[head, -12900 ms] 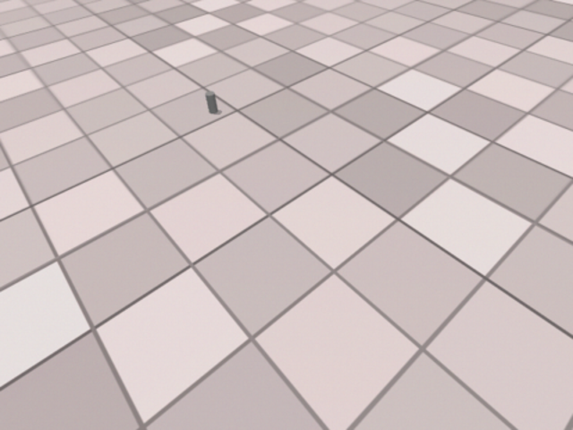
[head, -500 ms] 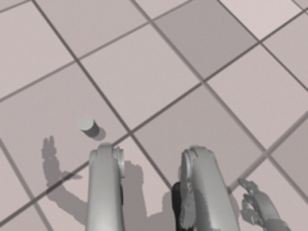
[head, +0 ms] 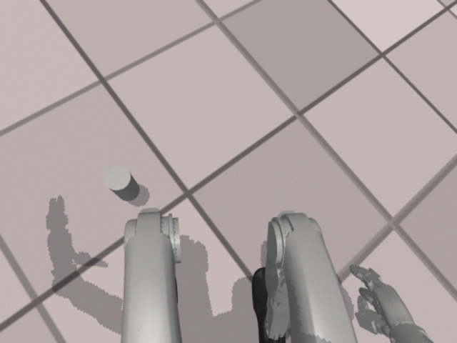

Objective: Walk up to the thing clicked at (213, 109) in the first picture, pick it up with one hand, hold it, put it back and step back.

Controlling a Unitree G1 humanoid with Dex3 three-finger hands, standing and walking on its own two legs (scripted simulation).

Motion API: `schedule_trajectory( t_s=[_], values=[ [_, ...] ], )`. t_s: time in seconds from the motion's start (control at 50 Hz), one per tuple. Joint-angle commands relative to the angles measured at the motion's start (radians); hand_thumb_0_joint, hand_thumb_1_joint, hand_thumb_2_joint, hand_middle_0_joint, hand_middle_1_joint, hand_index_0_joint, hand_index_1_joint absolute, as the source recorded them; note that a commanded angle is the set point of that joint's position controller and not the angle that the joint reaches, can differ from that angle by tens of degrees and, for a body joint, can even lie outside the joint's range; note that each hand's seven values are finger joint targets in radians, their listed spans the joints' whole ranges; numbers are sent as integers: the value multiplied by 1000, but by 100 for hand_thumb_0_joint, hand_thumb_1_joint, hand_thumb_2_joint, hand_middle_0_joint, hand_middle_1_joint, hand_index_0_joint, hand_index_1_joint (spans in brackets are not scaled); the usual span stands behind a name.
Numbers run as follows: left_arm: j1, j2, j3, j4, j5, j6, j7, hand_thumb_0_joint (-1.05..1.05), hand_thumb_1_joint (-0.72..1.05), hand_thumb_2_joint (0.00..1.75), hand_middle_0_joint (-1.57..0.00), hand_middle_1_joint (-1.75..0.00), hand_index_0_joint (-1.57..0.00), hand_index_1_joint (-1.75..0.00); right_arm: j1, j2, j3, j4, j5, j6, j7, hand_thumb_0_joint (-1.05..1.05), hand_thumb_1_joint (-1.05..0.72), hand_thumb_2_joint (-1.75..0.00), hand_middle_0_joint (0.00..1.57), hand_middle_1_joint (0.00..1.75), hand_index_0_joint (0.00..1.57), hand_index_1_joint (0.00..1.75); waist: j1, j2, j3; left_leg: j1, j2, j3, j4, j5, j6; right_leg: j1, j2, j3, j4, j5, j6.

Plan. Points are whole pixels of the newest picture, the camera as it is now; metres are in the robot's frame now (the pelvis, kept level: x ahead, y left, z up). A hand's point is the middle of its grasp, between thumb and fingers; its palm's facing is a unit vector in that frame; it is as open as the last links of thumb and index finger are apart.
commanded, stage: approach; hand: left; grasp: from the side
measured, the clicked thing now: (123, 184) +0.42 +0.27 -0.31
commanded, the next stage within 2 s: close in in 0.38 s
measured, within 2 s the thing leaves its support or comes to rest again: neither
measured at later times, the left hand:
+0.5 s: hand (67, 188) +0.38 +0.36 -0.21, palm faces +0.13 -0.99 +0.02, open 17.6 cm
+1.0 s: hand (106, 192) +0.38 +0.29 -0.25, palm faces +0.09 -1.00 -0.03, open 17.5 cm
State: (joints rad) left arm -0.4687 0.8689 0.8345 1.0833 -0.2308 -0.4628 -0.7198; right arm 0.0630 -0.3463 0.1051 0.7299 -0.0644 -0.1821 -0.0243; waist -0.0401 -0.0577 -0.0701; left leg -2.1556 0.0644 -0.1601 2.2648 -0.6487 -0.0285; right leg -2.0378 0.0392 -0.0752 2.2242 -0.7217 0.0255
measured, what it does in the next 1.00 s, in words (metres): lowers itself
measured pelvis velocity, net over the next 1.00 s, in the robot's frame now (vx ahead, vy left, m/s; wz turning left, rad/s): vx -0.01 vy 0.02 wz -0.15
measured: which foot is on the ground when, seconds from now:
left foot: down 0.00-1.00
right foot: down 0.00-1.00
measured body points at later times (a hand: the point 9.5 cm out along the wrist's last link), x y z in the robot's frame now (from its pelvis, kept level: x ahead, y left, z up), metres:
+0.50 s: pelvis +0.00 +0.01 -0.08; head +0.24 +0.16 +0.27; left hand +0.37 +0.41 -0.21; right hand +0.21 -0.24 -0.14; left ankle +0.09 +0.14 -0.34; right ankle +0.09 -0.12 -0.34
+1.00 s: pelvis -0.01 +0.02 -0.10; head +0.20 +0.18 +0.26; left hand +0.37 +0.34 -0.25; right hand +0.16 -0.24 -0.13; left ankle +0.09 +0.14 -0.34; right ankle +0.09 -0.12 -0.34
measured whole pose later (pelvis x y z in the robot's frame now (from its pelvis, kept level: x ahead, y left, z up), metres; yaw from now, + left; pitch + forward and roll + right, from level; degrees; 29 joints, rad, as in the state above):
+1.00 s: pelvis -0.01 +0.02 -0.10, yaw -9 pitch +11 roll -15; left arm -0.45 0.78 0.56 1.32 -0.21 -1.05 -0.36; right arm -0.16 -0.38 0.44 0.60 -0.31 -0.08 0.11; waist -0.17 -0.25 0.24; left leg -2.23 0.04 -0.38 2.67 -0.67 -0.02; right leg -2.05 0.13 -0.21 2.49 -0.69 0.06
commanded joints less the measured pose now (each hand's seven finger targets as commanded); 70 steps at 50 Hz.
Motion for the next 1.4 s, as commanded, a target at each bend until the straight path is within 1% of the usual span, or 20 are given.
schedule_trajectory(
  t_s=[0.0, 0.04, 0.06, 0.2, 0.32, 0.34, 0.4, 0.5, 0.56, 0.68, 0.7, 0.72, 0.82, 0.88, 0.9, 1.0, 1.14, 1.2, 1.3, 1.38],
  values=[
    [-167, 295, 30, -85, -78, -131, -35, 0, -61, 6, -6, -10, -5, -11, 59, -231, -59, -64, -10, -38, -12, 0, -90, -90, 20, 30, 20, 30, -15, 148, -479, 363, -9, 75, -183, 48, 53, 174, 29, -62, -207, 84, -61],
    [-140, 226, -14, 30, -93, -170, -59, 0, -58, 5, -6, -10, -5, -11, 35, -239, -40, -70, -22, -49, -8, 0, -90, -90, 20, 30, 20, 30, -39, 137, -462, 363, -6, 63, -157, 40, 47, 160, 34, -78, -178, 82, -62],
    [-169, 234, -11, 28, -104, -195, -63, 0, -58, 6, -6, -10, -4, -11, 24, -249, -34, -76, -26, -51, -8, 0, -90, -90, 20, 30, 20, 30, -41, 131, -455, 364, -6, 60, -141, 37, 46, 144, 36, -82, -170, 82, -61],
    [-172, 408, 66, 14, -119, -349, -57, 0, -57, 6, -7, -10, -5, -12, -64, -288, 35, -106, -82, -35, 8, 0, -90, -90, 20, 30, 20, 30, -8, 265, -491, 396, 11, 54, -74, 39, 25, 167, 51, -106, -77, 89, -62],
    [-178, 409, 46, 51, -94, -421, -27, 0, -58, 9, -7, -12, -4, -13, -125, -319, 98, -102, -140, 11, 11, 0, -91, -91, 20, 30, 20, 30, -43, 397, -494, 492, 33, 17, -31, 138, 4, 162, 59, -141, 5, 178, -61],
    [-225, 431, 51, -23, -89, -437, -17, 0, -61, 8, -6, -12, -4, -13, -124, -317, 102, -89, -151, 19, 12, 0, -91, -91, 20, 30, 20, 30, -42, 442, -499, 510, 37, 12, -22, 156, 0, 155, 59, -143, 19, 195, -63],
    [-176, 278, -41, 54, -76, -447, 4, 0, -61, 8, -7, -13, -5, -14, -144, -316, 122, -88, -177, 35, 21, 0, -92, -91, 20, 30, 20, 30, -88, 428, -463, 533, 42, -14, 10, 208, -7, 131, 62, -166, 37, 224, -61],
    [-165, 146, -152, 133, -65, -482, 52, 0, -61, 3, -6, -11, -6, -11, -166, -328, 143, -95, -194, 53, 34, 0, -93, -91, 20, 30, 20, 30, -141, 356, -390, 463, 38, -36, 65, 224, -7, 147, 66, -199, 51, 278, -53],
    [-138, 132, -155, 172, -73, -512, 107, 0, -61, 3, -6, -11, -6, -11, -198, -336, 165, -123, -202, 65, 48, 0, -93, -90, 20, 30, 20, 30, -139, 290, -346, 395, 36, -50, 87, 174, 0, 162, 72, -215, 53, 254, -47],
    [-137, 247, -61, 67, -39, -608, 255, 0, -61, 6, -6, -12, -6, -12, -219, -346, 199, -143, -219, 88, 75, 0, -92, -90, 20, 30, 20, 30, -101, 354, -336, 380, 31, -55, 83, 124, -5, 212, 80, -234, 68, 220, -44],
    [-126, 213, -81, 89, -30, -614, 276, 0, -61, 6, -5, -12, -6, -11, -224, -344, 204, -148, -220, 90, 79, 0, -92, -90, 20, 30, 20, 30, -112, 348, -314, 360, 31, -57, 78, 97, -5, 204, 81, -238, 66, 200, -44],
    [-79, 130, -129, 138, -26, -612, 290, 0, -61, 6, -5, -12, -6, -11, -234, -338, 205, -152, -220, 90, 84, 0, -92, -90, 20, 30, 20, 30, -122, 328, -274, 343, 31, -55, 78, 59, -4, 184, 82, -236, 58, 174, -44],
    [-171, 168, -168, 37, 20, -639, 350, 0, -57, 5, -5, -10, -6, -9, -243, -358, 198, -172, -240, 96, 92, 0, -92, -90, 20, 30, 20, 30, -163, 369, -258, 325, 33, -57, 89, 15, 0, 173, 86, -245, 55, 184, -41],
    [-169, 71, -279, 97, 33, -648, 358, 0, -53, 4, -5, -8, -5, -7, -255, -368, 197, -174, -249, 103, 101, 0, -92, -90, 20, 30, 20, 30, -225, 330, -204, 313, 30, -84, 74, -18, -3, 140, 85, -270, 61, 166, -39],
    [-158, 44, -303, 97, 26, -649, 361, 0, -54, 4, -5, -8, -5, -7, -257, -368, 200, -180, -249, 102, 104, 0, -92, -90, 20, 30, 20, 30, -224, 307, -194, 306, 27, -89, 75, -27, -2, 135, 88, -275, 57, 162, -37],
    [-118, 36, -280, 148, -30, -674, 401, 0, -54, 5, -4, -8, -5, -7, -253, -376, 216, -189, -248, 103, 120, 0, -91, -90, 20, 30, 20, 30, -206, 228, -195, 288, 14, -107, 93, -28, 5, 156, 97, -285, 55, 156, -33],
    [-129, 110, -239, 197, 22, -719, 484, 0, -45, 14, -5, -11, -6, -10, -265, -369, 246, -199, -273, 129, 123, 0, -89, -90, 20, 30, 20, 30, -190, 302, -113, 284, 27, -110, 76, -23, -5, 155, 103, -284, 70, 157, -40],
    [-152, 131, -231, 174, 49, -740, 511, 0, -35, 15, -7, -7, -6, -8, -276, -372, 251, -205, -288, 136, 124, 0, -88, -90, 20, 30, 20, 30, -201, 334, -120, 298, 31, -105, 85, -12, -7, 163, 103, -283, 73, 173, -40],
    [-183, 105, -247, 152, 55, -765, 539, 0, -25, 19, -11, -10, -9, -11, -269, -391, 252, -197, -303, 144, 128, 0, -89, -90, 20, 30, 20, 30, -244, 364, -147, 370, 40, -138, 74, 11, -17, 162, 101, -300, 92, 204, -34],
    [-194, 82, -285, 176, 56, -764, 555, 0, -8, 37, -35, -34, -34, -34, -267, -392, 258, -194, -304, 148, 132, 0, -88, -90, 20, 30, 20, 30, -263, 329, -144, 354, 37, -148, 84, 10, -14, 165, 103, -306, 85, 212, -31]
  ],
)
